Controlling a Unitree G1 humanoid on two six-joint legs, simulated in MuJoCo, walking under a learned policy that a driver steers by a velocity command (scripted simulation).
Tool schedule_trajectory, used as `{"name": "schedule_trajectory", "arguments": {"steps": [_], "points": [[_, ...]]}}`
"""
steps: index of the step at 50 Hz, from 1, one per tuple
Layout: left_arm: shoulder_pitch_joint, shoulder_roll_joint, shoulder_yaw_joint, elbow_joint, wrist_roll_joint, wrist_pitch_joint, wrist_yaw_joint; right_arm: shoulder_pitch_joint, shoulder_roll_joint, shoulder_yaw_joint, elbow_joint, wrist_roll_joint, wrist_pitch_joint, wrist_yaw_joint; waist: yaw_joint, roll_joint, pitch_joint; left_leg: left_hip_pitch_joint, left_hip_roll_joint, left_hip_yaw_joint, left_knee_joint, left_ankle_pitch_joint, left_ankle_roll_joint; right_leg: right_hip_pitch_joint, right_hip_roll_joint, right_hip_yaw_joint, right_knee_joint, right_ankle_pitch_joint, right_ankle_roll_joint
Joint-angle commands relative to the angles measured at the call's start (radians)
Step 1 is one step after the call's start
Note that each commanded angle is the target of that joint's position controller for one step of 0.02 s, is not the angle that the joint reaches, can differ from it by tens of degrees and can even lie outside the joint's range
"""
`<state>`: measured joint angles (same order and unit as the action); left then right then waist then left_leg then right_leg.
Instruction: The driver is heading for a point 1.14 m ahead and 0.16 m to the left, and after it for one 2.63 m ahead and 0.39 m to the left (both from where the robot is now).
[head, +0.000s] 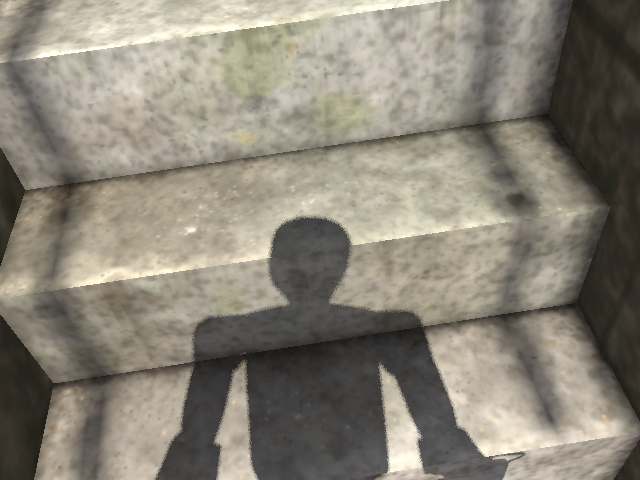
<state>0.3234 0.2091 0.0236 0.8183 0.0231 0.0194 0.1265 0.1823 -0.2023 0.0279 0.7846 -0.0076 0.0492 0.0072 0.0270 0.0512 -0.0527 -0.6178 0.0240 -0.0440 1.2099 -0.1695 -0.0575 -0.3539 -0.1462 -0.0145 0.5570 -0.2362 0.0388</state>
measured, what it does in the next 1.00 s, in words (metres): climbs: left foot, then right foot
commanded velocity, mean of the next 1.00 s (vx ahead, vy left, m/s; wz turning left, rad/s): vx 0.36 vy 0.09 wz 0.17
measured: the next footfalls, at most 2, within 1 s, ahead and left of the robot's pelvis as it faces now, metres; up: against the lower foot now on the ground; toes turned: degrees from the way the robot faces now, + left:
left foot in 0.06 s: +0.03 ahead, +0.17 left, +0.00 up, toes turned -1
right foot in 0.52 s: +0.07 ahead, -0.22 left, +0.00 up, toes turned -8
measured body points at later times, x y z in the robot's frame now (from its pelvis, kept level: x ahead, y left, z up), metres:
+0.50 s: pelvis +0.06 -0.02 +0.02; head +0.09 -0.03 +0.46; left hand +0.23 +0.15 -0.10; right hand +0.00 -0.25 -0.13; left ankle -0.01 +0.16 -0.72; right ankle +0.07 -0.20 -0.63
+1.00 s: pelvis +0.09 +0.02 +0.07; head +0.09 +0.02 +0.52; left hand +0.20 +0.32 -0.03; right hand +0.23 -0.23 -0.03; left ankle +0.16 +0.13 -0.52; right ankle +0.01 -0.15 -0.54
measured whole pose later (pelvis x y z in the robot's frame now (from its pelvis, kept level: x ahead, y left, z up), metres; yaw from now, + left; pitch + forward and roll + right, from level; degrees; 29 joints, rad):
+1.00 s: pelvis +0.09 +0.02 +0.07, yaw +5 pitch +0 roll +2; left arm 0.17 0.34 0.08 0.80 0.02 0.02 -0.02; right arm 0.27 -0.23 -0.01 0.66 -0.04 0.02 -0.05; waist -0.03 -0.05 0.00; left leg -0.84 -0.15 -0.02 1.45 -0.65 0.06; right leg -0.45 -0.10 0.08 1.31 -0.10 -0.07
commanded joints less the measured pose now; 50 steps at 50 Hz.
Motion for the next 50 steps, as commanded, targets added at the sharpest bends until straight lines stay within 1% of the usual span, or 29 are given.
{"name": "schedule_trajectory", "arguments": {"steps": [1, 2, 3, 4, 5, 7, 9, 12, 15, 19, 20, 21, 23, 24, 25, 26, 27, 28, 29, 31, 33, 35, 37, 39, 42, 45, 47, 48, 50], "points": [[-0.142, 0.103, 0.015, -0.101, -0.025, -0.031, -0.006, 0.049, -0.057, -0.022, -0.016, -0.012, -0.041, -0.024, -0.077, -0.294, 0.003, 0.292, -0.004, 0.160, -0.502, 0.077, 0.094, -0.091, -0.092, 0.092, -0.197, -0.150, -0.199], [-0.107, 0.061, 0.001, -0.079, -0.025, -0.041, -0.024, 0.122, -0.087, -0.054, 0.023, -0.012, -0.050, -0.030, -0.095, -0.265, 0.051, 0.353, -0.012, 0.109, -0.754, 0.032, 0.094, -0.075, -0.047, 0.032, -0.011, -0.081, -0.158], [0.034, -0.011, -0.007, -0.056, -0.037, -0.045, -0.042, 0.025, -0.094, -0.056, 0.013, -0.039, -0.063, -0.011, 0.016, -0.018, 0.078, 0.504, -0.018, -0.030, -0.787, 0.011, 0.121, -0.270, 0.061, 0.000, 0.195, 0.070, -0.116], [-0.072, -0.052, -0.031, -0.074, -0.009, -0.089, -0.080, 0.300, -0.149, -0.087, 0.077, -0.048, -0.071, -0.004, -0.150, 0.063, 0.031, 0.580, 0.140, -0.279, -0.860, 0.369, 0.161, -0.372, 0.114, -0.001, 0.569, -0.146, -0.063], [0.138, -0.146, -0.023, 0.021, -0.028, -0.112, -0.121, 0.410, -0.196, -0.099, 0.142, -0.036, -0.072, -0.014, -0.033, 0.120, -0.035, 0.615, 0.255, -0.350, -0.692, 0.982, 0.212, -0.472, 0.213, 0.182, 1.088, -0.271, -0.010], [0.207, -0.044, 0.006, 0.050, -0.057, -0.115, -0.130, 0.394, -0.290, -0.139, 0.106, -0.017, -0.077, 0.010, -0.022, 0.121, -0.117, 0.665, 0.397, -0.538, -0.804, 0.215, 0.394, -0.746, 0.246, 0.261, 1.526, -0.167, 0.025], [-0.174, -0.055, -0.027, -0.067, -0.032, -0.089, -0.096, 0.319, -0.194, -0.127, 0.080, -0.021, -0.043, -0.006, -0.110, 0.107, 0.032, 0.576, 0.336, -0.479, -0.847, -0.151, 0.335, -0.917, 0.203, 0.190, 1.594, -0.022, 0.005], [-0.210, -0.027, -0.023, -0.112, -0.013, -0.085, -0.080, 0.304, -0.086, -0.102, 0.075, -0.051, -0.069, -0.027, -0.089, 0.077, 0.105, 0.477, 0.297, -0.347, -0.852, -0.064, 0.302, -0.913, 0.197, 0.247, 1.551, 0.085, -0.023], [-0.085, -0.095, -0.040, -0.108, -0.050, -0.054, -0.078, 0.356, -0.082, -0.095, 0.146, -0.033, -0.074, -0.039, -0.029, 0.136, 0.118, 0.424, 0.308, -0.228, -0.884, 0.012, 0.285, -0.913, 0.190, 0.207, 1.676, -0.053, -0.031], [-0.216, -0.093, -0.053, -0.186, -0.024, -0.040, -0.092, 0.308, -0.165, -0.109, 0.136, -0.047, -0.069, -0.076, -0.067, 0.120, 0.080, 0.475, 0.340, -0.138, -0.956, 0.124, 0.260, -0.893, 0.102, 0.108, 1.470, -0.043, 0.011], [-0.253, -0.108, -0.062, -0.213, 0.004, -0.035, -0.099, 0.184, -0.058, -0.067, 0.134, -0.026, -0.053, -0.091, -0.014, 0.159, 0.100, 0.394, 0.240, 0.012, -0.917, 0.364, 0.197, -0.745, 0.040, 0.072, 1.249, -0.084, 0.012], [-0.212, -0.096, -0.073, -0.200, 0.020, -0.032, -0.114, 0.076, -0.086, -0.069, 0.071, -0.008, -0.040, -0.103, 0.048, 0.112, 0.041, 0.263, 0.163, 0.146, -0.881, 0.523, 0.144, -0.435, 0.009, -0.024, 0.818, 0.030, -0.026], [-0.192, 0.036, -0.014, -0.148, 0.017, -0.040, -0.113, 0.358, -0.169, -0.093, 0.138, 0.039, -0.013, -0.128, -0.012, 0.034, -0.019, 0.421, 0.043, 0.184, -0.705, 0.973, 0.163, -0.188, 0.198, -0.230, 0.472, -0.052, -0.025], [-0.087, 0.034, 0.000, -0.104, -0.002, -0.032, -0.116, 0.240, -0.213, -0.095, 0.083, 0.003, -0.011, -0.112, 0.031, 0.134, -0.078, 0.410, 0.090, 0.090, -0.600, 0.918, 0.155, 0.018, 0.129, -0.113, 0.199, 0.224, -0.036], [0.084, 0.028, 0.021, -0.055, -0.006, -0.023, -0.101, 0.124, -0.206, -0.088, 0.032, 0.030, -0.045, -0.079, 0.128, 0.170, -0.100, 0.357, 0.080, 0.089, -0.502, 0.786, 0.142, 0.223, 0.136, -0.104, -0.118, 0.445, -0.066], [0.140, 0.055, 0.032, 0.010, -0.014, -0.032, -0.107, 0.100, -0.110, -0.055, 0.020, 0.073, -0.068, -0.054, 0.126, 0.050, -0.050, 0.362, 0.032, 0.132, -0.253, 0.464, 0.114, 0.266, 0.100, -0.053, -0.419, 0.749, -0.083], [0.147, 0.071, 0.016, 0.047, -0.020, -0.061, -0.116, 0.097, -0.007, -0.021, -0.023, 0.042, -0.101, -0.025, 0.084, -0.259, 0.054, 0.069, -0.056, 0.095, 0.249, -0.373, 0.064, 0.350, -0.051, 0.050, -0.399, 1.374, -0.100], [0.244, 0.199, 0.034, 0.043, 0.066, -0.078, -0.091, 0.300, 0.085, -0.024, 0.021, 0.011, -0.140, 0.003, 0.028, -0.389, -0.155, -0.306, -0.201, -0.230, 0.889, -0.542, 0.023, 0.647, -0.344, 0.275, 0.074, 2.229, -0.268], [0.266, 0.193, 0.030, 0.049, 0.091, -0.067, -0.096, 0.286, 0.053, -0.036, 0.024, 0.034, -0.157, 0.019, 0.041, -0.268, -0.278, -0.498, -0.234, -0.283, 1.231, -0.526, -0.008, 0.704, -0.373, 0.291, 0.072, 2.027, -0.315], [0.110, 0.202, 0.072, 0.055, 0.035, -0.038, -0.075, 0.025, 0.060, -0.025, -0.153, 0.066, -0.115, 0.016, -0.012, -0.364, -0.090, -0.868, -0.108, -0.210, 1.370, -0.545, -0.005, 0.704, -0.345, 0.197, -0.054, 1.160, -0.287], [0.038, 0.115, 0.046, 0.041, -0.016, -0.025, -0.010, -0.058, 0.057, 0.000, -0.238, 0.031, -0.038, 0.025, -0.052, -0.401, 0.067, -0.865, -0.044, -0.252, 1.458, -0.584, -0.027, 0.461, -0.399, 0.179, -0.194, 0.811, -0.233], [-0.131, 0.172, 0.047, -0.042, 0.017, -0.009, -0.004, -0.030, -0.011, -0.019, -0.263, 0.019, -0.003, 0.018, -0.119, -0.185, 0.117, -0.533, -0.031, -0.166, 1.072, -0.439, -0.038, 0.068, -0.294, -0.064, -0.296, 0.544, -0.183], [-0.223, 0.304, 0.086, -0.128, 0.039, 0.005, -0.016, -0.109, -0.021, -0.023, -0.317, 0.016, 0.007, -0.016, -0.141, -0.146, 0.129, -0.292, -0.022, 0.012, 0.684, -0.266, -0.044, -0.144, -0.166, -0.207, -0.392, 0.478, -0.170], [-0.087, 0.355, 0.114, -0.091, -0.010, 0.052, -0.030, -0.207, 0.056, 0.023, -0.362, 0.026, 0.004, -0.009, -0.086, -0.266, 0.047, -0.107, -0.008, 0.186, 0.243, -0.458, 0.034, -0.067, -0.145, -0.214, -0.606, 0.190, -0.204], [0.075, 0.298, 0.100, -0.029, -0.014, 0.047, -0.042, 0.018, -0.051, -0.025, -0.256, -0.007, -0.010, -0.001, -0.083, -0.272, -0.103, 0.032, -0.201, 0.213, 0.247, -0.655, 0.171, 0.215, -0.213, -0.199, -0.424, 0.906, -0.295], [-0.133, 0.361, 0.119, -0.084, -0.010, 0.013, -0.095, 0.223, -0.146, -0.085, -0.224, -0.037, 0.018, -0.034, -0.252, -0.106, -0.183, 0.153, -0.168, -0.164, -0.025, -0.580, 0.265, 0.080, -0.142, -0.177, -0.072, 0.754, -0.215], [-0.344, 0.164, 0.053, -0.162, -0.023, -0.028, -0.140, 0.319, -0.297, -0.116, -0.174, -0.083, -0.013, -0.072, -0.234, 0.243, -0.112, 0.118, -0.005, -0.939, -0.778, -1.071, 0.389, -0.234, 0.091, 0.040, 0.714, 0.077, -0.150], [-0.358, 0.086, 0.028, -0.183, -0.022, -0.046, -0.174, 0.233, -0.339, -0.122, -0.190, -0.070, -0.042, -0.077, -0.149, 0.205, -0.119, 0.117, 0.069, -1.129, -0.934, -0.970, 0.367, -0.323, 0.159, 0.191, 1.072, 0.112, -0.126], [-0.252, 0.049, 0.002, -0.157, 0.013, -0.064, -0.191, 0.199, -0.236, -0.112, -0.134, 0.010, -0.057, -0.065, -0.062, 0.103, -0.011, -0.014, 0.047, -0.915, -0.801, -0.760, 0.318, -0.424, 0.158, 0.169, 1.259, 0.097, -0.089]]}}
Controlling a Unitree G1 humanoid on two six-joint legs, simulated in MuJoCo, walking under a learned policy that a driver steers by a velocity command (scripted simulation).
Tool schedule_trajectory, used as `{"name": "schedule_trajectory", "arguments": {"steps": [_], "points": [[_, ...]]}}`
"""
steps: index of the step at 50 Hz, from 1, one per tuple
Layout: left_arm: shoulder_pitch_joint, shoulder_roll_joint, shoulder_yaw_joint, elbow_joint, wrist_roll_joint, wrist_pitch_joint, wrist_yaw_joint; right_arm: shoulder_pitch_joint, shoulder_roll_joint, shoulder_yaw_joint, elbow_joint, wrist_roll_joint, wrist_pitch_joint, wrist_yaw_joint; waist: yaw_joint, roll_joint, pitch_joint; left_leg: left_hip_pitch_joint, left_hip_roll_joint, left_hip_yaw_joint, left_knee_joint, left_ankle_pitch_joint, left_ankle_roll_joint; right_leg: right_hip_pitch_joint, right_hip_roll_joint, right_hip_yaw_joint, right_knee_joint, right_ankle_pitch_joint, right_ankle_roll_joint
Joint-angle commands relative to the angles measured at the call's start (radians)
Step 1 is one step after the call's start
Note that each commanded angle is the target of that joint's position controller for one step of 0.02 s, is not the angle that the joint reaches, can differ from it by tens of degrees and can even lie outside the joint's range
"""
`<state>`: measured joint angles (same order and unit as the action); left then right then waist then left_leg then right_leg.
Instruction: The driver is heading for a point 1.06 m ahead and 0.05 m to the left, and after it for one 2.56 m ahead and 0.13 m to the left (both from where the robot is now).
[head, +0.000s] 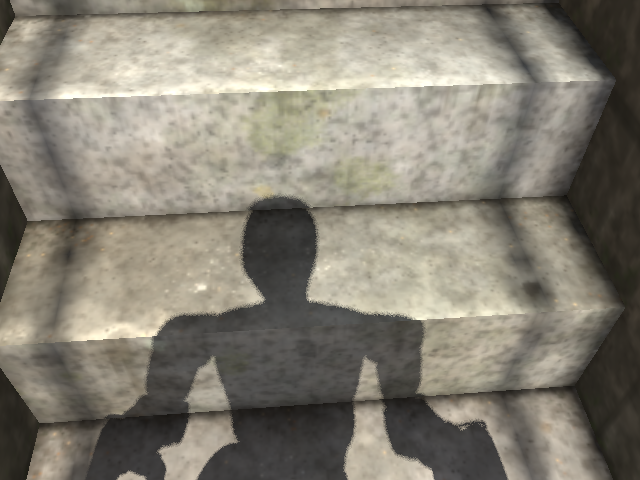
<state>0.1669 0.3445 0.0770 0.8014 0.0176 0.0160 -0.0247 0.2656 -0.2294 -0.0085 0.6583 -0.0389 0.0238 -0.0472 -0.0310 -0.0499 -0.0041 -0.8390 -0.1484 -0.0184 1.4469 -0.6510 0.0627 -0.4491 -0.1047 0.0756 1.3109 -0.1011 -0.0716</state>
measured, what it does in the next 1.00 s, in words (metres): climbs, turning left: right foot 0.04 m lower, then right foot 0.03 m higher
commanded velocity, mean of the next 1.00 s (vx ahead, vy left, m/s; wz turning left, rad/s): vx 0.43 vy -0.04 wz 0.19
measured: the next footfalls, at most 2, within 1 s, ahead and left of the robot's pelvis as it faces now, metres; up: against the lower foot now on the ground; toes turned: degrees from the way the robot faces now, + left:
right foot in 0.34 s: +0.02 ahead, -0.22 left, -0.04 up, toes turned +20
right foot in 0.94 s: -0.01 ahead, -0.17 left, +0.03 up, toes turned +12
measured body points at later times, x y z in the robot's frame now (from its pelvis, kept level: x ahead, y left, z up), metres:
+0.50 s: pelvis +0.03 -0.08 +0.08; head +0.04 -0.05 +0.53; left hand +0.07 +0.20 -0.04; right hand +0.28 -0.27 +0.00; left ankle +0.05 +0.01 -0.52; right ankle -0.03 -0.24 -0.64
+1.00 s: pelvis +0.02 -0.07 +0.08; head -0.02 -0.12 +0.53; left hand -0.20 +0.13 -0.03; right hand +0.37 -0.10 +0.10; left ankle +0.08 +0.01 -0.58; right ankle -0.04 -0.17 -0.55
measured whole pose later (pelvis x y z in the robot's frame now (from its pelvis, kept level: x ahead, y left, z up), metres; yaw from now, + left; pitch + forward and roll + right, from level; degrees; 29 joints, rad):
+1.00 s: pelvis +0.02 -0.07 +0.08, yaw +16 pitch -1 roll -2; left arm 0.70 0.25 0.07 0.83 0.05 0.05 0.09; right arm -0.13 -0.17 0.01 0.63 -0.01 -0.07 -0.03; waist 0.23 0.11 -0.15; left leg -0.61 0.15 0.24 1.09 -0.48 0.05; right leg -0.38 0.04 -0.14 1.21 -0.48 -0.14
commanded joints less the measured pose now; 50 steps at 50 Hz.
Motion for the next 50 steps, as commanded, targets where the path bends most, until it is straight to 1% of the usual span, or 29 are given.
{"name": "schedule_trajectory", "arguments": {"steps": [1, 3, 6, 8, 11, 12, 14, 17, 18, 19, 20, 21, 23, 24, 25, 26, 27, 28, 29, 30, 32, 34, 37, 42, 45, 47, 48, 49, 50], "points": [[-0.027, -0.072, -0.054, -0.103, 0.019, -0.062, -0.033, 0.097, -0.127, -0.060, 0.031, 0.055, -0.024, -0.002, 0.021, 0.189, -0.023, 0.130, 0.191, -0.842, -0.952, -0.234, 0.189, -0.311, 0.119, 0.060, 0.514, -0.048, 0.029], [0.020, -0.066, -0.069, -0.100, 0.035, -0.064, -0.024, 0.069, -0.019, -0.032, 0.098, 0.047, -0.034, 0.001, 0.057, 0.217, 0.005, 0.074, 0.147, -0.744, -0.848, -0.219, 0.166, -0.272, 0.143, 0.045, 0.505, -0.071, 0.012], [-0.071, -0.108, -0.094, -0.136, 0.037, -0.080, -0.014, 0.145, 0.036, -0.014, 0.149, 0.032, -0.067, 0.001, 0.022, 0.122, -0.016, 0.140, 0.138, -0.614, -0.781, 0.000, 0.207, -0.289, 0.174, -0.002, 0.438, -0.008, -0.013], [-0.100, -0.117, -0.104, -0.138, 0.027, -0.077, -0.010, 0.091, 0.032, -0.010, 0.131, 0.023, -0.083, 0.000, 0.037, 0.073, -0.027, 0.111, 0.155, -0.586, -0.791, 0.101, 0.225, -0.269, 0.184, -0.026, 0.415, 0.143, 0.006], [-0.170, -0.123, -0.116, -0.249, 0.010, -0.045, 0.024, 0.074, -0.041, -0.024, 0.091, 0.045, -0.124, 0.007, 0.030, 0.185, -0.048, 0.169, 0.169, -0.625, -0.851, 0.061, 0.269, -0.272, 0.196, 0.022, 0.333, 0.050, 0.014], [-0.180, -0.122, -0.114, -0.277, 0.006, -0.044, 0.023, 0.105, -0.029, -0.017, 0.096, 0.023, -0.120, 0.021, 0.031, 0.213, -0.077, 0.181, 0.148, -0.570, -0.848, 0.122, 0.263, -0.228, 0.206, -0.013, 0.260, 0.026, 0.012], [-0.182, -0.133, -0.114, -0.307, -0.005, -0.038, 0.025, 0.109, -0.013, -0.024, 0.085, 0.023, -0.097, 0.016, 0.043, 0.213, -0.083, 0.174, 0.128, -0.547, -0.852, 0.177, 0.240, -0.119, 0.214, -0.022, 0.035, -0.039, 0.021], [0.073, -0.104, -0.071, -0.261, -0.019, -0.004, 0.068, -0.077, -0.021, -0.048, 0.013, 0.067, -0.038, -0.016, 0.167, 0.238, -0.055, -0.040, 0.026, -0.371, -0.618, 0.329, 0.047, 0.341, 0.130, 0.005, -0.830, -0.058, -0.003], [0.203, -0.102, -0.051, -0.170, -0.001, -0.006, 0.062, -0.128, 0.011, -0.047, -0.015, 0.079, -0.033, -0.010, 0.200, 0.030, -0.049, -0.225, -0.082, -0.208, -0.340, 0.161, -0.054, 0.553, 0.023, 0.013, -0.924, 0.271, -0.015], [0.124, -0.068, -0.047, -0.158, 0.006, -0.031, 0.047, -0.072, 0.007, -0.050, -0.072, 0.077, -0.053, 0.014, 0.096, -0.353, -0.146, -0.351, -0.089, -0.016, -0.017, -0.039, -0.100, 0.713, -0.151, 0.182, -0.764, 0.710, -0.062], [0.048, -0.074, -0.048, -0.184, 0.011, -0.045, 0.051, -0.029, -0.005, -0.059, -0.074, 0.072, -0.075, 0.031, 0.017, -0.292, -0.154, -0.446, 0.005, -0.038, 0.218, -0.030, -0.138, 0.702, -0.165, 0.194, -0.727, 0.708, -0.070], [-0.001, -0.056, -0.037, -0.186, 0.048, -0.034, 0.066, -0.075, -0.010, -0.055, -0.082, 0.066, -0.053, 0.033, -0.014, -0.162, -0.092, -0.380, 0.071, -0.049, 0.354, 0.058, -0.146, 0.524, -0.081, 0.116, -0.729, 0.633, -0.039], [0.050, -0.013, -0.021, -0.219, 0.043, -0.034, 0.077, -0.095, 0.030, -0.015, -0.125, 0.039, -0.029, 0.058, -0.017, -0.074, -0.110, -0.269, 0.124, -0.014, 0.195, 0.022, -0.154, 0.496, -0.122, 0.171, -0.825, 0.585, -0.106], [-0.048, 0.004, -0.026, -0.250, 0.032, -0.045, 0.077, -0.034, 0.030, -0.007, -0.127, 0.045, -0.022, 0.059, -0.112, -0.081, -0.108, 0.003, 0.157, 0.082, -0.056, 0.042, -0.176, 0.326, -0.102, 0.117, -0.915, 0.472, -0.109], [-0.071, 0.059, -0.006, -0.244, 0.015, -0.036, 0.092, 0.065, 0.009, -0.009, -0.110, 0.042, -0.004, 0.030, -0.163, -0.134, -0.152, 0.271, 0.221, 0.034, -0.348, 0.001, -0.136, 0.236, -0.119, 0.178, -0.915, 0.226, -0.077], [-0.136, 0.039, -0.009, -0.250, 0.001, -0.021, 0.089, 0.185, 0.005, -0.018, -0.061, 0.030, 0.006, 0.010, -0.212, -0.122, -0.150, 0.446, 0.225, 0.058, -0.630, 0.148, -0.086, 0.212, -0.082, 0.085, -0.846, 0.241, -0.044], [-0.093, -0.002, -0.025, -0.263, 0.021, -0.024, 0.087, 0.240, -0.003, -0.036, 0.020, 0.017, 0.012, 0.000, -0.185, 0.008, -0.192, 0.725, 0.096, 0.229, -0.723, 0.329, -0.044, 0.081, 0.018, -0.039, -0.692, 0.241, -0.030], [-0.052, -0.044, -0.058, -0.287, 0.021, -0.036, 0.073, 0.216, -0.023, -0.043, 0.015, 0.009, 0.007, 0.014, -0.148, 0.095, -0.169, 0.889, 0.185, -0.089, -0.844, 0.219, 0.111, -0.153, 0.088, -0.037, -0.235, -0.098, -0.002], [0.055, -0.098, -0.067, -0.285, 0.003, -0.034, 0.055, 0.218, -0.100, -0.048, 0.028, -0.045, -0.001, 0.007, -0.088, 0.326, -0.285, 0.867, 0.212, -0.405, -0.745, 0.061, 0.144, -0.302, 0.178, -0.053, 0.199, -0.233, 0.063], [0.020, -0.048, -0.055, -0.314, -0.045, -0.031, 0.038, 0.159, -0.122, -0.035, -0.018, -0.057, -0.006, -0.015, -0.081, 0.244, -0.259, 0.653, 0.317, -0.580, -0.961, -0.272, 0.169, -0.367, 0.193, -0.032, 0.519, -0.193, 0.108], [0.049, -0.047, -0.046, -0.369, -0.039, -0.002, 0.036, -0.051, -0.135, -0.022, -0.046, -0.042, -0.035, -0.045, 0.038, 0.150, -0.088, 0.387, 0.435, -0.634, -1.029, -0.314, 0.133, -0.539, 0.179, 0.010, 0.981, -0.086, 0.125], [0.169, -0.059, -0.049, -0.343, -0.044, 0.021, 0.049, -0.168, -0.064, 0.017, -0.054, -0.039, -0.050, -0.042, 0.149, 0.162, -0.012, 0.214, 0.408, -0.380, -0.960, -0.251, 0.075, -0.555, 0.170, 0.038, 1.081, -0.020, 0.137], [0.314, -0.025, -0.027, -0.242, -0.034, 0.034, 0.074, -0.265, -0.041, 0.039, -0.065, -0.055, -0.066, -0.014, 0.229, 0.152, -0.045, 0.053, 0.370, -0.044, -0.925, -0.075, 0.043, -0.362, 0.209, -0.034, 0.913, 0.192, 0.144], [0.428, 0.013, 0.013, -0.121, 0.002, 0.067, 0.134, -0.393, -0.047, 0.020, -0.069, -0.039, -0.083, -0.009, 0.271, 0.187, 0.005, 0.001, 0.423, 0.088, -1.006, -0.088, 0.074, -0.140, 0.193, -0.124, 0.574, 0.224, 0.109], [0.554, 0.009, 0.011, -0.066, 0.014, 0.068, 0.140, -0.496, 0.017, 0.018, -0.077, 0.018, -0.113, 0.008, 0.304, 0.173, 0.007, 0.114, 0.422, 0.136, -0.913, -0.047, 0.041, -0.027, 0.089, -0.147, -0.020, 0.148, 0.005], [0.587, -0.076, -0.008, -0.032, 0.025, 0.080, 0.131, -0.537, 0.100, 0.035, -0.088, 0.050, -0.135, 0.013, 0.252, 0.169, 0.080, 0.164, 0.486, 0.103, -0.695, 0.104, 0.045, -0.064, -0.031, -0.039, -0.347, 0.163, -0.089], [0.692, -0.085, -0.010, 0.017, 0.051, 0.059, 0.121, -0.619, 0.137, 0.047, -0.129, 0.051, -0.131, 0.026, 0.289, 0.059, 0.166, 0.141, 0.371, 0.201, -0.502, 0.145, -0.007, -0.073, -0.003, -0.030, -0.581, 0.230, -0.121], [0.752, -0.082, -0.003, 0.062, 0.047, 0.019, 0.102, -0.677, 0.147, 0.052, -0.179, 0.032, -0.122, 0.030, 0.320, -0.158, 0.263, 0.139, 0.211, 0.317, -0.247, 0.178, -0.058, -0.090, 0.002, 0.074, -0.879, 0.503, -0.178], [0.749, -0.101, -0.013, 0.072, 0.046, -0.026, 0.089, -0.716, 0.134, 0.052, -0.246, 0.011, -0.119, 0.035, 0.308, -0.304, 0.275, 0.107, 0.163, 0.195, -0.017, 0.031, -0.086, -0.093, -0.010, 0.241, -0.920, 0.765, -0.178]]}}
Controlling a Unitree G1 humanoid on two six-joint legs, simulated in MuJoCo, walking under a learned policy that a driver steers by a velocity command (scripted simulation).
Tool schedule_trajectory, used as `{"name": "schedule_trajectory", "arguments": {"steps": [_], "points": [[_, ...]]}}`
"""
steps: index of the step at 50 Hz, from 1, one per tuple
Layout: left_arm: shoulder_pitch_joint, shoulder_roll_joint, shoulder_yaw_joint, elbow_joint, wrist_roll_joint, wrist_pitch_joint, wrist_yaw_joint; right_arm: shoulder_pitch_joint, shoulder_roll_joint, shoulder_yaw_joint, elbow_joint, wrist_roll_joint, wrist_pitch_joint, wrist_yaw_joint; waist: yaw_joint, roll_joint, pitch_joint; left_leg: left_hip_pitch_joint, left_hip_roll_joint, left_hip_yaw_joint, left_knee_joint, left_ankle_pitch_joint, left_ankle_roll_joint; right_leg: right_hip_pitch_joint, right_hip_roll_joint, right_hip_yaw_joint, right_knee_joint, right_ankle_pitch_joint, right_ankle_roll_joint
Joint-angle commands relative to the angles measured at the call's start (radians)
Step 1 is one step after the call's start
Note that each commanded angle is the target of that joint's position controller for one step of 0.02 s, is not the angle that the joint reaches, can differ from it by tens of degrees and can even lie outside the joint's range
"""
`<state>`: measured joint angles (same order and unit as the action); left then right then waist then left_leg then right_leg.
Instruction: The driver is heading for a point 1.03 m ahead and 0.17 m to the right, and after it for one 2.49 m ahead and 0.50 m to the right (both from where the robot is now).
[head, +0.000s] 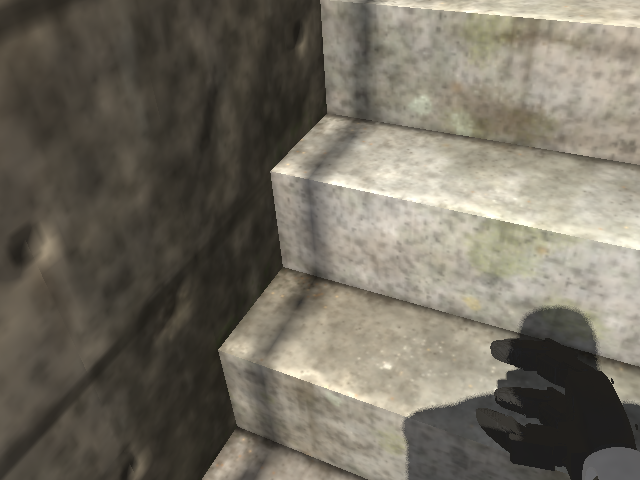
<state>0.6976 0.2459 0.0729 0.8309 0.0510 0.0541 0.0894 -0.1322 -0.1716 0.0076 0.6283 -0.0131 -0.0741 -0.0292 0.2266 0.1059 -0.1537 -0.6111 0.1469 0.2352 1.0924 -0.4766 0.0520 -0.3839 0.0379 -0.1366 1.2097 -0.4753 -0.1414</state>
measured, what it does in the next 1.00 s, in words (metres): goes down, turning right: left foot 0.04 m lower, then right foot 0.15 m lower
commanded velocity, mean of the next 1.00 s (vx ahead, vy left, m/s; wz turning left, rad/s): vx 0.37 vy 0.05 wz -0.36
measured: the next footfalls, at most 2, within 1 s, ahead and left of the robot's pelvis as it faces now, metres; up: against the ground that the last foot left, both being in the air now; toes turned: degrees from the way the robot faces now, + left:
left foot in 0.08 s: +0.06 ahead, +0.07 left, -0.04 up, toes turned +9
right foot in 0.12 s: -0.14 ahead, -0.09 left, -0.19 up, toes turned -5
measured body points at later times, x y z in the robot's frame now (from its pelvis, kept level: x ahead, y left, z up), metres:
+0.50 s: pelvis -0.10 -0.04 -0.16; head -0.10 -0.03 +0.29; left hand -0.27 +0.18 -0.28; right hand +0.24 -0.21 -0.14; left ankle +0.00 +0.08 -0.65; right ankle -0.16 -0.12 -0.88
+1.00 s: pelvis -0.12 +0.14 -0.19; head -0.12 +0.16 +0.26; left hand +0.21 +0.23 -0.24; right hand -0.28 -0.10 -0.31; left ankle -0.05 +0.25 -0.89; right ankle -0.20 -0.08 -0.81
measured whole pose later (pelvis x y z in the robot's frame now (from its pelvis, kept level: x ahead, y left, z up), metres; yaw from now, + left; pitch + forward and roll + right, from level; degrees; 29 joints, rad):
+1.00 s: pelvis -0.12 +0.14 -0.19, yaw -24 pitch +1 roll -1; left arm 0.02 0.26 0.04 0.63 -0.01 0.00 0.06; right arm 0.44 -0.28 -0.04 0.90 -0.04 0.05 0.02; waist -0.13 -0.04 -0.05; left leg -0.45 0.06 0.02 0.85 -0.46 -0.03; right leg -0.62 -0.04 0.23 1.27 -0.33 0.05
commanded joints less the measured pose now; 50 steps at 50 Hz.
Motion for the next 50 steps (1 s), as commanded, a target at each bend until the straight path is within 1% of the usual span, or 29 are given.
{"name": "schedule_trajectory", "arguments": {"steps": [1, 2, 4, 6, 8, 9, 10, 11, 12, 13, 18, 19, 20, 21, 22, 23, 24, 25, 26, 28, 29, 30, 33, 36, 41, 44, 47, 49, 50], "points": [[0.211, -0.027, -0.016, 0.043, 0.038, -0.088, -0.030, -0.329, 0.097, 0.044, -0.237, -0.016, -0.010, 0.027, 0.011, -0.453, 0.367, -0.124, -0.127, -0.182, 0.314, -0.151, -0.095, -0.118, -0.099, 0.444, -0.811, 1.102, -0.002], [0.293, -0.117, -0.026, 0.095, -0.012, -0.092, -0.028, -0.477, 0.158, 0.085, -0.263, -0.034, -0.030, 0.055, 0.069, -0.195, 0.324, 0.046, -0.112, -0.135, 0.200, -0.117, -0.062, -0.214, -0.146, 0.384, -0.840, 1.148, 0.083], [-0.109, 0.121, 0.030, -0.026, -0.127, -0.100, -0.011, -0.052, 0.042, 0.045, -0.178, -0.027, 0.015, 0.063, -0.325, 0.171, -0.007, 0.552, -0.131, -0.037, -0.108, 0.301, 0.056, -0.088, -0.130, 0.163, -1.027, 1.292, 0.230], [0.047, 0.116, 0.022, 0.036, -0.069, -0.159, -0.045, -0.273, 0.043, 0.039, -0.279, -0.012, 0.042, 0.038, -0.160, 0.059, -0.137, 0.832, -0.022, -0.059, 0.135, 0.927, 0.111, -0.061, -0.118, 0.059, -1.052, 1.685, 0.278], [0.078, 0.109, 0.070, 0.115, -0.086, -0.172, -0.047, -0.162, 0.171, 0.076, -0.301, -0.005, 0.069, -0.008, -0.247, -0.507, 0.021, 0.610, -0.077, -0.265, -0.095, -0.043, 0.118, -0.168, -0.169, 0.335, -0.659, 1.940, 0.256], [0.065, 0.041, 0.076, 0.099, -0.103, -0.141, -0.025, -0.159, 0.043, 0.010, -0.230, 0.041, 0.081, -0.005, -0.217, -0.283, -0.016, 0.610, -0.036, -0.363, -0.245, 0.062, 0.144, -0.123, -0.138, 0.313, -0.504, 1.627, 0.252], [0.166, -0.030, 0.063, 0.109, -0.079, -0.100, 0.006, -0.185, -0.004, -0.023, -0.161, 0.008, 0.059, 0.002, -0.142, 0.182, -0.097, 0.525, 0.260, -0.540, -0.236, 0.419, 0.300, -0.151, -0.030, 0.156, 0.207, 0.536, 0.290], [0.032, 0.033, 0.074, 0.056, -0.103, -0.101, -0.006, 0.070, 0.030, -0.016, -0.096, -0.014, 0.038, -0.018, -0.284, 0.105, -0.157, 0.429, 0.413, -0.724, -0.288, 0.336, 0.405, -0.390, -0.027, 0.281, 0.926, -0.135, 0.268], [0.008, 0.046, 0.078, -0.035, -0.126, -0.088, -0.022, -0.008, 0.041, -0.023, -0.100, 0.008, 0.007, -0.018, -0.164, -0.035, -0.110, 0.166, 0.363, -0.660, -0.136, 0.013, 0.215, -0.350, -0.143, 0.479, 0.922, -0.248, 0.157], [0.158, -0.020, 0.037, -0.011, -0.098, -0.060, -0.025, -0.101, 0.070, -0.020, -0.036, 0.049, -0.018, -0.005, -0.025, -0.075, 0.000, 0.062, 0.291, -0.541, -0.151, -0.137, 0.119, -0.291, -0.127, 0.346, 0.759, -0.265, 0.115], [0.546, -0.107, -0.018, 0.166, -0.022, 0.042, 0.004, -0.515, 0.058, -0.004, -0.068, -0.015, -0.003, 0.030, 0.262, -0.121, 0.192, -0.388, 0.186, -0.121, -0.007, -0.201, -0.076, 0.150, -0.135, 0.094, 0.248, 0.325, 0.113], [0.541, -0.049, -0.010, 0.151, 0.075, 0.072, 0.030, -0.633, 0.076, 0.006, -0.149, 0.049, 0.065, 0.007, 0.292, 0.000, 0.313, -0.419, 0.123, -0.036, 0.204, 0.171, -0.096, 0.152, -0.214, 0.258, -0.195, 0.356, 0.124], [0.486, -0.116, -0.031, 0.186, 0.005, 0.071, 0.019, -0.584, 0.182, 0.052, -0.084, -0.021, 0.042, 0.033, 0.262, -0.175, 0.208, -0.432, 0.146, 0.011, 0.202, -0.173, -0.110, 0.249, -0.086, -0.034, -0.321, 0.595, 0.030], [0.500, -0.167, -0.054, 0.185, -0.005, 0.065, 0.013, -0.599, 0.218, 0.066, -0.126, 0.015, 0.030, 0.049, 0.250, -0.164, 0.220, -0.399, 0.148, 0.054, 0.314, -0.220, -0.106, 0.248, -0.064, -0.096, -0.432, 0.594, -0.020], [0.187, -0.025, -0.022, 0.054, 0.019, -0.041, -0.003, -0.666, 0.052, 0.052, -0.216, 0.015, 0.100, 0.054, 0.209, -0.004, 0.371, -0.231, 0.066, -0.071, 0.642, -0.107, 0.012, 0.044, -0.147, 0.232, -1.021, 0.856, 0.073], [-0.060, 0.103, -0.011, 0.029, 0.007, -0.106, -0.027, -0.613, 0.085, 0.040, -0.267, 0.016, 0.123, 0.023, 0.049, 0.035, 0.256, -0.235, 0.023, -0.148, 0.926, -0.130, 0.013, 0.005, -0.177, 0.355, -0.905, 1.183, 0.136], [-0.207, 0.299, -0.007, -0.059, 0.104, -0.154, -0.040, -0.396, 0.100, 0.039, -0.303, 0.002, 0.115, 0.006, -0.161, 0.052, 0.119, -0.207, 0.050, -0.392, 1.169, 0.028, -0.064, -0.049, -0.459, 0.935, -0.959, 1.535, 0.105], [-0.321, 0.425, 0.032, -0.118, 0.081, -0.140, -0.040, 0.009, 0.018, 0.012, -0.211, -0.008, 0.106, 0.013, -0.311, 0.159, 0.030, -0.354, 0.053, -0.528, 1.039, 0.200, -0.129, 0.126, -0.598, 1.166, -0.945, 1.507, 0.059], [-0.324, 0.412, 0.047, -0.084, 0.063, -0.086, -0.016, 0.046, -0.026, -0.003, -0.162, 0.016, 0.097, 0.019, -0.253, 0.251, 0.113, -0.500, 0.014, -0.590, 1.037, 0.215, -0.170, 0.250, -0.606, 1.020, -0.933, 1.359, 0.059], [-0.325, 0.295, 0.036, -0.045, 0.044, -0.053, -0.015, -0.064, -0.005, 0.004, -0.208, 0.064, 0.124, -0.012, -0.207, -0.053, 0.349, -0.805, 0.089, -0.496, 0.960, 0.262, -0.164, 0.119, -0.546, 0.903, -1.012, 0.589, -0.073], [-0.397, -0.003, -0.061, -0.082, 0.041, -0.027, -0.011, -0.104, -0.001, -0.009, -0.173, 0.058, 0.134, -0.020, -0.210, 0.055, 0.301, -0.512, 0.082, -0.513, 0.822, 0.366, -0.182, -0.002, -0.448, 0.695, -0.916, 0.916, -0.020], [-0.349, -0.032, -0.066, -0.071, 0.042, -0.018, -0.011, -0.065, -0.004, -0.023, -0.162, 0.029, 0.132, -0.017, -0.205, -0.049, 0.196, -0.376, 0.051, -0.431, 0.790, 0.385, -0.181, -0.005, -0.393, 0.592, -0.881, 1.067, -0.012], [-0.218, -0.013, -0.061, -0.068, -0.037, 0.006, -0.020, -0.009, 0.025, -0.040, -0.088, 0.023, 0.104, -0.032, -0.161, -0.268, 0.020, -0.327, -0.020, -0.287, 0.817, 0.311, -0.211, 0.231, -0.275, 0.363, -0.840, 0.668, -0.081], [-0.147, 0.150, -0.008, -0.056, -0.028, -0.003, 0.018, 0.000, -0.009, -0.042, -0.107, 0.018, 0.135, -0.023, -0.172, -0.435, 0.105, -0.610, -0.102, -0.249, 1.192, 0.198, -0.202, 0.291, -0.337, 0.442, -1.044, 0.099, -0.072], [-0.619, 0.170, -0.015, -0.216, 0.003, -0.020, 0.027, 0.277, -0.042, -0.046, 0.036, 0.028, 0.143, 0.040, -0.383, -0.334, 0.138, 0.070, -0.044, -0.218, 0.332, 0.147, -0.117, -0.003, -0.221, 0.158, -1.009, 0.184, 0.059], [-0.649, 0.148, -0.026, -0.261, -0.025, 0.026, 0.033, 0.328, -0.010, -0.019, 0.110, -0.026, 0.153, 0.067, -0.314, -0.378, 0.243, 0.133, -0.009, -0.180, -0.381, 0.274, -0.064, 0.104, -0.314, 0.327, -1.042, -0.001, 0.024], [-0.596, -0.129, -0.102, -0.226, -0.023, -0.035, -0.026, 0.515, -0.041, -0.015, 0.249, -0.061, 0.104, 0.058, -0.263, -0.021, 0.168, 0.351, -0.116, -0.242, -0.488, 0.549, -0.147, -0.185, -0.124, 0.223, -0.148, -0.051, 0.130], [-0.148, -0.169, -0.074, -0.113, -0.105, -0.067, -0.065, 0.553, -0.489, -0.109, 0.165, -0.034, 0.088, 0.051, -0.127, 0.271, 0.005, 0.276, 0.257, -1.061, -0.858, -0.087, 0.014, -0.406, 0.055, 0.446, 0.620, 0.125, 0.201], [-0.364, -0.058, -0.063, -0.152, -0.101, -0.060, -0.074, 0.485, -0.437, -0.121, 0.163, -0.032, 0.097, 0.040, -0.165, 0.206, 0.179, 0.171, 0.234, -0.943, -0.892, -0.383, 0.058, -0.588, 0.004, 0.358, 0.615, 0.226, 0.204]]}}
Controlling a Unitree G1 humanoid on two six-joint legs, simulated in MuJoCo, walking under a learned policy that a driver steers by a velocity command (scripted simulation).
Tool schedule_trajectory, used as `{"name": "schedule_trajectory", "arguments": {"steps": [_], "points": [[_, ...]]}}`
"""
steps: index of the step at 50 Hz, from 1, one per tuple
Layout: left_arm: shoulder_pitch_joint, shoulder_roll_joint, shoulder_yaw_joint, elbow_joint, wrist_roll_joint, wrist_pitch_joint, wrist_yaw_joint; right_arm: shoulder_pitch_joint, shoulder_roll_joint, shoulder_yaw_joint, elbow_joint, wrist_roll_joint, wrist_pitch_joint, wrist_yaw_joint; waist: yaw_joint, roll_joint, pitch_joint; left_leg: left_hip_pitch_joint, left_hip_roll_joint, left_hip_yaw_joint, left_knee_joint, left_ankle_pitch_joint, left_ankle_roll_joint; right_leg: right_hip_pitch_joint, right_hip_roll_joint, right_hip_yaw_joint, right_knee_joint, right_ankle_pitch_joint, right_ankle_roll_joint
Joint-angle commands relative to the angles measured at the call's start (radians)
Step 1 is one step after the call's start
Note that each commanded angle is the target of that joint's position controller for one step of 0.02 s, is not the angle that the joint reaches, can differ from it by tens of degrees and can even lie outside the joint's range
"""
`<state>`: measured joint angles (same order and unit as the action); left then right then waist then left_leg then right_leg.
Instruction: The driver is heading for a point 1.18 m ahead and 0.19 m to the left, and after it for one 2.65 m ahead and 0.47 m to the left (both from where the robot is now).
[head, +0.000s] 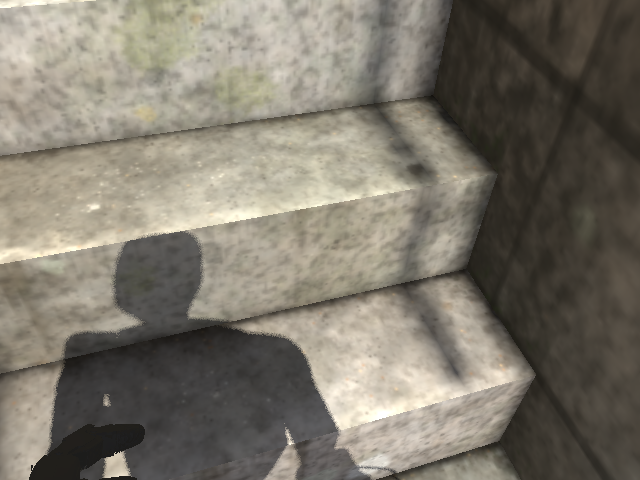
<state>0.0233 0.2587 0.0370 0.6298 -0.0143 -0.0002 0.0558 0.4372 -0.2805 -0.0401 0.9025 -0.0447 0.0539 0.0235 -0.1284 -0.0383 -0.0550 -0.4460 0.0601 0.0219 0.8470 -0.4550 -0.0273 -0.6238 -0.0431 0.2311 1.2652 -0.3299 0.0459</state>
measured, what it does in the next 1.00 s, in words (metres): steps on the spot: right foot, then left foot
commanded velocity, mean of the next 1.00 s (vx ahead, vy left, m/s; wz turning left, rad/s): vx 0.36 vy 0.08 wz -0.02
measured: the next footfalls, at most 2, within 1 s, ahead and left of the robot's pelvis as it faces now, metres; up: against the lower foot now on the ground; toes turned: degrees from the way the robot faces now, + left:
right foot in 0.48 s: +0.10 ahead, -0.15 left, +0.00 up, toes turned -4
left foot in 1.00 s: +0.06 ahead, +0.13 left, +0.00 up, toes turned +2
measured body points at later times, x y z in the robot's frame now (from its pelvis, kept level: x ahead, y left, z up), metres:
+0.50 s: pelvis +0.03 -0.04 +0.03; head +0.02 -0.04 +0.48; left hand +0.15 +0.19 -0.09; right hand +0.09 -0.33 -0.10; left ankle +0.01 +0.13 -0.69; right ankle +0.06 -0.15 -0.71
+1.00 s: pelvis +0.05 +0.01 +0.04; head +0.05 +0.00 +0.49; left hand +0.09 +0.26 -0.10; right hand +0.15 -0.23 -0.09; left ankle +0.03 +0.13 -0.66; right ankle +0.06 -0.15 -0.70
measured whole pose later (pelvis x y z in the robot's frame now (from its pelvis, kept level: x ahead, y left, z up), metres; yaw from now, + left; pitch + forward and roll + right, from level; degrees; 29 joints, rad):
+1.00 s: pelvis +0.05 +0.01 +0.04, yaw +0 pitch +1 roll +1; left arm 0.36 0.17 0.03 0.89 -0.01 -0.02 0.09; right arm 0.25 -0.21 -0.01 0.80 -0.01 0.01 -0.02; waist -0.01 0.02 -0.03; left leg -0.41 0.02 0.04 0.88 -0.10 0.01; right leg -0.28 -0.10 -0.02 0.52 -0.25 -0.01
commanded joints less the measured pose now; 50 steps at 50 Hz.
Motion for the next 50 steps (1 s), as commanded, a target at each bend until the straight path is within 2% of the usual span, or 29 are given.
{"name": "schedule_trajectory", "arguments": {"steps": [1, 2, 3, 4, 7, 8, 11, 14, 17, 19, 21, 23, 24, 25, 26, 27, 28, 29, 30, 32, 37, 40, 42, 43, 45, 46, 48, 49, 50], "points": [[0.060, -0.052, -0.044, -0.009, 0.001, 0.004, -0.033, -0.149, -0.244, -0.050, -0.147, -0.028, -0.024, -0.030, 0.127, 0.283, 0.155, -0.059, 0.277, -0.622, -0.596, -0.324, 0.148, -0.419, 0.064, -0.075, 0.609, 0.123, 0.032], [-0.012, -0.039, -0.043, 0.001, 0.013, 0.008, -0.026, -0.099, -0.185, -0.039, -0.138, -0.037, -0.032, -0.041, 0.082, 0.235, 0.150, -0.058, 0.261, -0.571, -0.565, -0.256, 0.179, -0.434, 0.061, -0.105, 0.659, 0.147, 0.043], [-0.007, 0.001, -0.028, 0.008, 0.017, 0.004, -0.022, -0.028, -0.165, -0.046, -0.110, -0.016, -0.056, -0.056, 0.070, 0.249, 0.124, 0.017, 0.249, -0.527, -0.541, -0.325, 0.187, -0.469, 0.032, -0.104, 0.535, 0.166, 0.038], [-0.019, 0.036, -0.011, 0.014, 0.009, 0.001, -0.024, 0.011, -0.129, -0.040, -0.101, -0.018, -0.077, -0.066, 0.049, 0.247, 0.096, 0.053, 0.233, -0.493, -0.516, -0.318, 0.187, -0.447, 0.035, -0.121, 0.484, 0.258, 0.027], [-0.003, -0.048, -0.023, 0.062, -0.006, -0.014, -0.026, 0.198, -0.142, -0.082, -0.023, 0.017, -0.056, -0.111, 0.004, 0.255, 0.068, 0.229, 0.267, -0.497, -0.606, -0.236, 0.231, -0.486, 0.022, -0.132, 0.344, 0.140, 0.018], [0.037, -0.063, -0.023, 0.088, -0.016, -0.010, -0.025, 0.191, -0.143, -0.089, -0.021, 0.015, -0.046, -0.115, 0.024, 0.268, 0.057, 0.245, 0.265, -0.470, -0.610, -0.219, 0.247, -0.470, 0.026, -0.161, 0.353, 0.128, 0.018], [0.120, -0.110, -0.028, 0.130, 0.000, -0.009, -0.034, 0.096, -0.118, -0.091, -0.053, 0.015, -0.035, -0.111, 0.070, 0.220, 0.069, 0.166, 0.251, -0.352, -0.612, -0.120, 0.261, -0.436, 0.035, -0.201, 0.408, 0.142, 0.022], [0.138, -0.144, -0.051, 0.150, 0.003, -0.015, -0.046, 0.046, -0.110, -0.081, -0.079, 0.022, -0.054, -0.102, 0.098, 0.166, 0.064, 0.104, 0.227, -0.264, -0.619, -0.071, 0.245, -0.367, 0.009, -0.260, 0.269, 0.214, 0.014], [0.092, -0.155, -0.071, 0.156, 0.010, -0.016, -0.042, -0.070, -0.143, -0.076, -0.140, 0.019, -0.037, -0.102, 0.106, 0.148, 0.014, -0.027, 0.190, -0.142, -0.676, 0.127, 0.245, 0.010, 0.007, -0.351, -0.133, 0.167, -0.007], [0.115, -0.115, -0.061, 0.138, -0.003, -0.005, -0.031, -0.083, -0.160, -0.077, -0.135, 0.031, -0.043, -0.099, 0.117, 0.225, 0.018, 0.095, 0.235, -0.178, -0.696, 0.146, 0.273, 0.047, -0.019, -0.339, -0.333, 0.106, -0.045], [0.245, -0.063, -0.040, 0.164, 0.015, -0.010, -0.012, -0.074, -0.122, -0.065, -0.125, 0.056, -0.006, -0.090, 0.131, 0.229, 0.024, 0.234, 0.228, -0.204, -0.633, 0.129, 0.259, 0.142, -0.006, -0.320, -0.639, 0.107, -0.112], [0.302, 0.017, 0.010, 0.200, 0.029, -0.001, -0.008, -0.070, -0.048, -0.042, -0.093, 0.032, 0.014, -0.095, 0.155, 0.166, 0.050, 0.202, 0.111, -0.081, -0.404, 0.233, 0.175, 0.316, 0.047, -0.324, -0.927, 0.146, -0.088], [0.397, -0.005, -0.001, 0.233, 0.074, -0.012, -0.015, -0.117, 0.049, 0.010, -0.119, 0.004, 0.016, -0.087, 0.196, 0.083, 0.012, 0.001, 0.032, -0.013, -0.065, 0.158, 0.089, 0.512, -0.091, -0.137, -0.971, 0.460, -0.043], [0.448, 0.073, 0.006, 0.252, 0.090, -0.016, -0.010, -0.087, 0.080, 0.016, -0.108, -0.015, 0.006, -0.057, 0.159, -0.063, -0.010, -0.172, -0.075, -0.128, 0.350, -0.020, -0.002, 0.547, -0.251, 0.056, -0.803, 1.175, -0.002], [0.447, 0.187, 0.033, 0.217, 0.087, -0.030, 0.000, 0.273, 0.047, -0.006, -0.007, 0.060, -0.008, -0.043, 0.087, -0.162, -0.221, -0.157, -0.127, -0.342, 0.704, -0.066, -0.066, 0.577, -0.449, 0.288, -0.827, 1.011, -0.178], [0.404, 0.222, 0.040, 0.205, 0.064, -0.034, -0.004, 0.245, -0.018, -0.016, -0.026, 0.088, -0.017, -0.047, 0.088, -0.168, -0.177, -0.315, -0.156, -0.350, 1.000, -0.060, -0.109, 0.533, -0.462, 0.384, -0.898, 0.551, -0.286], [0.371, 0.121, 0.010, 0.205, 0.056, -0.014, 0.007, 0.050, -0.052, -0.019, -0.085, 0.067, -0.030, -0.041, 0.122, -0.063, -0.070, -0.470, -0.143, -0.369, 1.078, 0.055, -0.110, 0.504, -0.342, 0.263, -0.925, 0.104, -0.260], [0.308, 0.097, 0.005, 0.180, 0.065, 0.000, 0.021, -0.115, -0.051, -0.010, -0.162, 0.048, -0.034, -0.043, 0.120, -0.068, 0.028, -0.526, -0.132, -0.351, 1.028, 0.176, -0.106, 0.439, -0.257, 0.175, -0.935, -0.034, -0.211], [0.289, 0.052, -0.010, 0.175, 0.079, 0.001, 0.030, -0.178, -0.058, -0.007, -0.184, 0.029, -0.040, -0.044, 0.127, -0.068, 0.071, -0.508, -0.146, -0.347, 1.014, 0.263, -0.107, 0.389, -0.221, 0.112, -0.939, -0.018, -0.209], [0.352, 0.005, -0.027, 0.177, 0.090, -0.016, 0.044, -0.176, -0.051, -0.002, -0.169, 0.046, -0.048, -0.045, 0.136, -0.071, 0.082, -0.424, -0.184, -0.348, 1.038, 0.385, -0.093, 0.344, -0.205, 0.030, -0.963, 0.052, -0.226], [0.390, -0.003, -0.023, 0.155, 0.080, -0.044, 0.048, -0.091, -0.018, 0.000, -0.124, 0.054, -0.046, -0.045, 0.117, -0.097, 0.066, -0.329, -0.182, -0.326, 0.939, 0.397, -0.086, 0.356, -0.195, -0.072, -0.965, 0.203, -0.244], [0.458, 0.052, 0.004, 0.169, 0.068, -0.032, 0.064, -0.135, -0.014, 0.002, -0.133, 0.047, -0.029, -0.045, 0.163, -0.154, 0.077, -0.452, -0.187, -0.310, 1.121, 0.256, -0.091, 0.473, -0.251, 0.000, -1.008, 0.202, -0.275], [0.473, 0.017, 0.000, 0.206, 0.049, -0.034, 0.065, -0.174, 0.008, 0.003, -0.147, 0.032, -0.028, -0.054, 0.186, -0.175, 0.080, -0.445, -0.168, -0.265, 1.183, 0.178, -0.080, 0.520, -0.252, -0.002, -1.041, 0.222, -0.283], [0.483, 0.104, 0.045, 0.230, 0.017, -0.032, 0.062, -0.214, 0.024, 0.018, -0.179, 0.056, -0.050, -0.046, 0.167, -0.256, 0.095, -0.524, -0.125, -0.165, 1.014, 0.139, -0.072, 0.554, -0.227, -0.043, -1.082, -0.057, -0.285], [0.237, 0.064, 0.036, 0.168, 0.023, -0.026, 0.059, -0.214, 0.030, 0.037, -0.165, 0.017, -0.057, -0.035, 0.071, -0.113, 0.113, -0.128, -0.032, -0.079, 0.450, 0.270, -0.030, 0.266, -0.136, -0.238, -1.087, 0.044, -0.196], [0.186, 0.042, 0.022, 0.167, 0.028, -0.020, 0.051, -0.206, 0.031, 0.037, -0.135, 0.003, -0.050, -0.037, 0.057, -0.090, 0.094, 0.112, -0.053, 0.023, 0.274, 0.373, -0.012, 0.129, -0.097, -0.310, -1.075, 0.190, -0.201], [0.200, 0.025, 0.011, 0.181, 0.015, -0.044, 0.039, -0.090, 0.000, 0.002, -0.106, 0.027, -0.044, -0.042, 0.024, -0.232, 0.104, 0.247, -0.070, 0.110, 0.034, 0.351, 0.036, 0.084, -0.129, -0.261, -0.926, 0.303, -0.242], [0.179, -0.001, 0.002, 0.189, 0.003, -0.048, 0.027, 0.035, -0.024, -0.020, -0.074, 0.045, -0.044, -0.054, -0.024, -0.222, 0.098, 0.301, -0.055, 0.098, -0.175, 0.404, 0.065, 0.090, -0.137, -0.252, -0.754, 0.374, -0.220], [0.196, -0.065, -0.019, 0.189, -0.027, -0.051, 0.003, 0.079, -0.016, -0.023, -0.044, 0.045, -0.051, -0.054, -0.021, -0.114, 0.117, 0.280, -0.082, 0.103, -0.467, 0.393, 0.104, 0.130, -0.092, -0.263, -0.515, 0.365, -0.185]]}}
